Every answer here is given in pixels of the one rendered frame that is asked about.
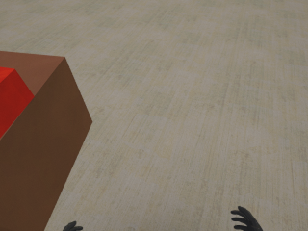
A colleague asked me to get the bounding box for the carton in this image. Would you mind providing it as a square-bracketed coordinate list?
[0, 66, 34, 138]

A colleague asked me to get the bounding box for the left robot hand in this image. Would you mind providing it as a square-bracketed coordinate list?
[63, 220, 83, 231]

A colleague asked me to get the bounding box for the right robot hand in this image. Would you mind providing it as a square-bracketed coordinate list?
[230, 206, 263, 231]

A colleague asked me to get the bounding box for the pedestal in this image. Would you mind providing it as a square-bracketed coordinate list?
[0, 51, 92, 231]

